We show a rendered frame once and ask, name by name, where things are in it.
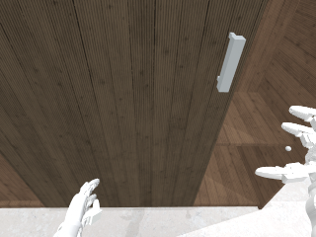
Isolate left robot forearm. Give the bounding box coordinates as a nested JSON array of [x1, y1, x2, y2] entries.
[[53, 219, 83, 237]]

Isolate robot right hand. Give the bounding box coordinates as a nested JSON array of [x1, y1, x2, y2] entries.
[[255, 106, 316, 184]]

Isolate handle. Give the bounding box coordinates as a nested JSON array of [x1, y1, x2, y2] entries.
[[216, 33, 246, 93]]

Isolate wardrobe door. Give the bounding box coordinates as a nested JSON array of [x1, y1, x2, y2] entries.
[[0, 154, 39, 201], [0, 0, 269, 208]]

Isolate robot left hand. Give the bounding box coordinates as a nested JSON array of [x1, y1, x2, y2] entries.
[[64, 179, 103, 228]]

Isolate right robot forearm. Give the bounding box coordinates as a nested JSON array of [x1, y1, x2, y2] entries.
[[305, 181, 316, 237]]

